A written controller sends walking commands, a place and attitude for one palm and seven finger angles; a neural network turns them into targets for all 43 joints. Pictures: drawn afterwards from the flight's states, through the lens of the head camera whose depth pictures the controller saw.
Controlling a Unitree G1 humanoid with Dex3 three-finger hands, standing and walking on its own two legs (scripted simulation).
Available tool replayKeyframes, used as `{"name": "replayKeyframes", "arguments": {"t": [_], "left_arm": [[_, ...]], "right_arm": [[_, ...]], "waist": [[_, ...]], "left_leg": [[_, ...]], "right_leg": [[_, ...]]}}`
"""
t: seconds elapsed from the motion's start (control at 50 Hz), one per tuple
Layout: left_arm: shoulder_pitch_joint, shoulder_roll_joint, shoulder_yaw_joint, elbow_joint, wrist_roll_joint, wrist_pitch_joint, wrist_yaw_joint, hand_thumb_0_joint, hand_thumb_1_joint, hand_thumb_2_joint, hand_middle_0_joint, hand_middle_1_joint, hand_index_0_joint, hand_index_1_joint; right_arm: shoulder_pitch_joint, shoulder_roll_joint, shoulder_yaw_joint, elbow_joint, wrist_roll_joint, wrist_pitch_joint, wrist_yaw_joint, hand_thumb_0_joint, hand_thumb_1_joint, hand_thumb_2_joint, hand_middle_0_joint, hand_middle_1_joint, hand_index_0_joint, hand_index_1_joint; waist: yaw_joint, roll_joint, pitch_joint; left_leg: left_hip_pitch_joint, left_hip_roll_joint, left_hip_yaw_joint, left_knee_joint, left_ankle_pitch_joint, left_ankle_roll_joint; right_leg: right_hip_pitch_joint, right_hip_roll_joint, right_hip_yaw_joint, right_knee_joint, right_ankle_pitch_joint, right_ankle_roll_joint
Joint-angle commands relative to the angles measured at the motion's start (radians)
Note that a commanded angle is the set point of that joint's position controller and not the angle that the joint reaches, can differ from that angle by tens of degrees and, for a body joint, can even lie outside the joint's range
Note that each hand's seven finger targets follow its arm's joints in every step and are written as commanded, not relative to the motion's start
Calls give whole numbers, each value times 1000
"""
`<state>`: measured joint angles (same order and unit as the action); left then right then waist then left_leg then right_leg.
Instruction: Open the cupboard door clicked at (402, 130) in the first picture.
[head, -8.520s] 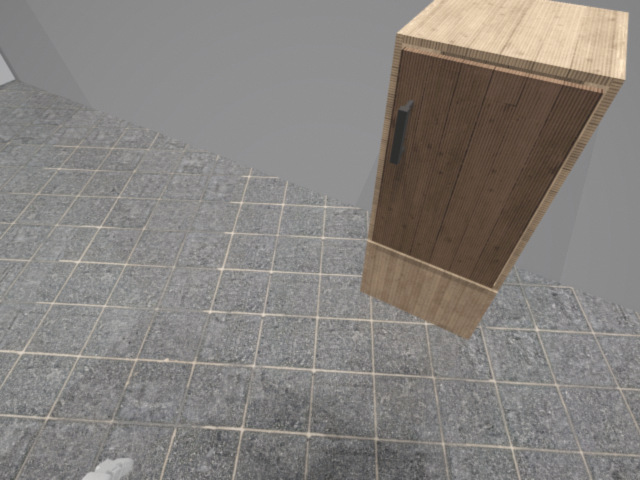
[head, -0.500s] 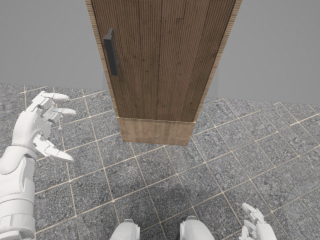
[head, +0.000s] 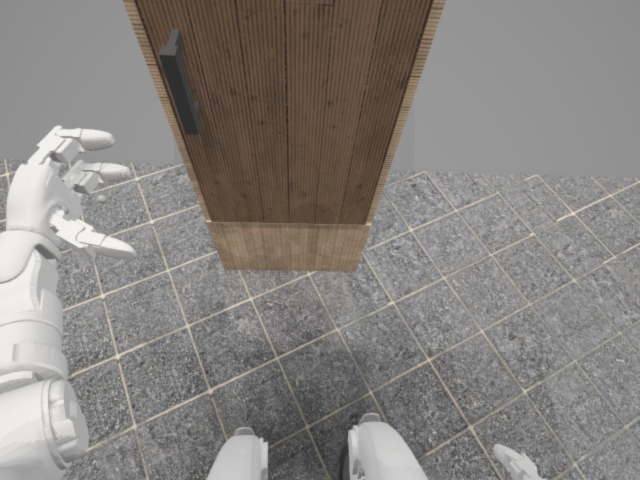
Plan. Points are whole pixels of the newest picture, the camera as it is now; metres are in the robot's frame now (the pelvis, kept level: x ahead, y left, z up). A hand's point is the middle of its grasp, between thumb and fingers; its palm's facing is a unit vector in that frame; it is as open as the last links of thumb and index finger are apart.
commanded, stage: move the hooked fingers beside the handle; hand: left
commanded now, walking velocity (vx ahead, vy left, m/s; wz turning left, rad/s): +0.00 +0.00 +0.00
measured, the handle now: (184, 85) +0.64 +0.19 +0.06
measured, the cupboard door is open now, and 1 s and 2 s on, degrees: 0 0 0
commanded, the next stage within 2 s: slide the fingers in behind the handle in 1.72 s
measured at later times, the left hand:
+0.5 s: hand (120, 141) +0.52 +0.25 +0.07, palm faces -0.05 -1.00 -0.01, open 14.0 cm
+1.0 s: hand (135, 119) +0.58 +0.25 +0.05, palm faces -0.04 -1.00 -0.01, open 14.0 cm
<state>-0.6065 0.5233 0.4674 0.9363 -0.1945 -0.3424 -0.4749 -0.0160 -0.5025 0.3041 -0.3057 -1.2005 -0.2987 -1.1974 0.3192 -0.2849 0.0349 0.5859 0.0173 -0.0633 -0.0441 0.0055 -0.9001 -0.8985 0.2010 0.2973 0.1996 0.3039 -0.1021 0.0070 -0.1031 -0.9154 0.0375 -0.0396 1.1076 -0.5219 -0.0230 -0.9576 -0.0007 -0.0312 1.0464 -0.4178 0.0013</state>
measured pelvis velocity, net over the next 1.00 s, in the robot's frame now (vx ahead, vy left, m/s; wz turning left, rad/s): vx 0.01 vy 0.03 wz -0.05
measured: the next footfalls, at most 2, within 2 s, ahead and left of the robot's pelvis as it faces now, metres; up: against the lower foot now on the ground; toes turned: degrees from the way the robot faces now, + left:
none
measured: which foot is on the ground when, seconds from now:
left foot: down 0.00-1.00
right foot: down 0.00-1.00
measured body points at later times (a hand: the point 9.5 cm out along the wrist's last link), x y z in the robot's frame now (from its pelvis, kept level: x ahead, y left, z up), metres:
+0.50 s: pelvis -0.01 +0.01 -0.02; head +0.16 +0.04 +0.40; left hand +0.52 +0.30 +0.07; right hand -0.01 -0.26 -0.12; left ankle +0.00 +0.13 -0.66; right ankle +0.04 -0.12 -0.66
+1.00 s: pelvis +0.01 +0.03 -0.02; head +0.21 +0.06 +0.38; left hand +0.58 +0.30 +0.05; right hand -0.05 -0.22 -0.11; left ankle +0.00 +0.13 -0.66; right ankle +0.04 -0.12 -0.66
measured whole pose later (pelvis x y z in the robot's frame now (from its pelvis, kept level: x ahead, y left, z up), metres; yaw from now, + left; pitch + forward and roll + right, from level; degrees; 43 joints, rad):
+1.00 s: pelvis +0.01 +0.03 -0.02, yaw -3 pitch +31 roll -6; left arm -1.09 0.80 0.56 1.21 -0.01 -0.27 -0.42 -0.02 -0.50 0.30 -0.30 -1.20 -0.30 -1.20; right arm 0.43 -0.25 0.10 0.58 -0.04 0.12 0.02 0.00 -0.90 -0.90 0.20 0.30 0.20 0.30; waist -0.27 0.03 -0.08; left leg -1.18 0.06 -0.05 1.20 -0.56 0.01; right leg -1.19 0.02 -0.04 1.05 -0.40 0.04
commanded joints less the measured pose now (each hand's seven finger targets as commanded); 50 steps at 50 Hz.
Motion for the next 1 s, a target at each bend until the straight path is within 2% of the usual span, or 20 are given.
{"name": "replayKeyframes", "arguments": {"t": [0.0,0.04,0.1,0.12,0.18,0.34,0.38,0.42,0.46,0.52,0.58,0.64,0.7,0.72,0.78,0.8,0.82,0.88,0.92,0.98], "left_arm": [[-455,344,64,-130,-7,-86,-4,0,-500,300,-300,-1200,-300,-1200],[-500,369,67,-66,6,-87,-9,0,-500,300,-300,-1200,-300,-1200],[-559,429,86,-14,23,-83,-23,0,-500,300,-300,-1200,-300,-1200],[-602,429,70,-15,29,-83,-27,0,-500,300,-300,-1200,-300,-1200],[-632,439,63,6,42,-80,-34,0,-500,300,-300,-1200,-300,-1200],[-751,487,75,58,72,-53,-7,0,-500,300,-300,-1200,-300,-1200],[-780,543,101,61,89,-53,4,0,-500,300,-300,-1200,-300,-1200],[-826,533,82,80,100,-45,15,0,-500,300,-300,-1200,-300,-1200],[-851,579,102,83,118,-48,23,0,-500,300,-300,-1200,-300,-1200],[-906,574,78,109,142,-40,36,0,-500,300,-300,-1200,-300,-1200],[-941,577,76,120,151,-37,39,0,-500,300,-300,-1200,-300,-1200],[-980,551,50,167,162,-13,43,0,-500,300,-300,-1200,-300,-1200],[-1037,577,44,211,182,10,48,0,-500,300,-300,-1200,-300,-1200],[-1016,601,64,213,186,13,50,0,-500,300,-300,-1200,-300,-1200],[-941,641,99,143,203,1,51,0,-500,300,-300,-1200,-300,-1200],[-938,600,72,123,202,-1,51,0,-500,300,-300,-1200,-300,-1200],[-931,604,85,89,196,-7,53,0,-500,300,-300,-1200,-300,-1200],[-900,589,109,59,165,-2,47,0,-500,300,-300,-1200,-300,-1200],[-918,580,115,31,150,3,50,0,-500,300,-300,-1200,-300,-1200],[-909,588,121,-13,155,-2,62,0,-500,300,-300,-1200,-300,-1200]], "right_arm": [[119,-167,-62,-67,-2,-12,-14,0,-900,-900,200,300,200,300],[128,-171,-57,-59,-3,-3,-15,0,-900,-900,200,300,200,300],[143,-178,-53,-53,-5,8,-17,0,-900,-900,200,300,200,300],[148,-179,-50,-50,-6,11,-17,0,-900,-900,200,300,200,300],[165,-182,-50,-45,-11,22,-15,0,-900,-900,200,300,200,300],[210,-193,-43,-31,-24,56,-5,0,-900,-900,200,300,200,300],[224,-201,-38,-35,-28,67,-5,0,-900,-900,200,300,200,300],[232,-197,-35,-30,-30,74,-2,0,-900,-900,200,300,200,300],[241,-202,-30,-37,-35,82,-1,0,-900,-900,200,300,200,300],[256,-201,-24,-28,-41,94,4,0,-900,-900,200,300,200,300],[277,-208,-23,-22,-47,104,8,0,-900,-900,200,300,200,300],[294,-207,-17,-13,-52,116,13,0,-900,-900,200,300,200,300],[306,-211,-8,-9,-55,125,12,0,-900,-900,200,300,200,300],[316,-211,-6,-14,-57,130,14,0,-900,-900,200,300,200,300],[328,-209,-10,-35,-64,147,24,0,-900,-900,200,300,200,300],[330,-205,-14,-34,-68,152,30,0,-900,-900,200,300,200,300],[330,-203,-17,-35,-69,158,34,0,-900,-900,200,300,200,300],[332,-207,-25,-42,-66,173,41,0,-900,-900,200,300,200,300],[331,-205,-30,-37,-64,175,43,0,-900,-900,200,300,200,300],[335,-200,-31,-32,-63,178,48,0,-900,-900,200,300,200,300]], "waist": [[-14,79,-418],[-29,68,-404],[-34,91,-448],[-49,88,-449],[-55,143,-489],[-91,167,-509],[-91,168,-532],[-114,171,-506],[-109,213,-519],[-136,221,-510],[-147,255,-560],[-177,255,-529],[-202,267,-499],[-194,247,-517],[-151,343,-619],[-155,346,-630],[-146,367,-629],[-150,296,-636],[-154,295,-637],[-138,360,-643]], "left_leg": [[108,-26,34,-121,303,49],[77,-25,32,-113,270,52],[53,-26,33,-93,276,55],[47,-25,29,-90,273,57],[82,-23,23,-82,307,56],[104,-12,-2,-68,345,57],[106,-9,-11,-64,362,55],[83,-8,-9,-58,344,59],[100,-9,-17,-58,357,55],[113,-1,-27,-50,367,54],[172,4,-44,-42,426,44],[169,9,-52,-33,442,44],[132,10,-51,-20,426,48],[115,9,-50,-16,429,52],[224,15,-57,-16,581,31],[254,19,-62,-14,615,25],[283,24,-67,-16,651,17],[288,28,-68,-21,669,25],[275,24,-60,-23,647,32],[325,25,-62,-28,702,21]], "right_leg": [[303,21,37,-104,253,-18],[284,22,41,-105,221,-16],[292,22,53,-94,232,-16],[284,21,53,-94,230,-14],[249,26,41,-81,245,-17],[168,31,16,-71,235,-16],[159,34,9,-58,241,-17],[142,35,11,-67,228,-13],[127,39,2,-55,223,-22],[83,41,-4,-59,208,-17],[40,44,-19,-48,219,-22],[0,45,-27,-50,221,-20],[-30,47,-30,-47,214,-20],[-1,47,-30,-44,227,-20],[4,47,-37,-22,294,-29],[-7,49,-41,-22,304,-29],[-12,50,-44,-26,309,-30],[20,59,-46,-37,337,-26],[46,60,-40,-46,350,-23],[35,62,-41,-48,359,-28]]}}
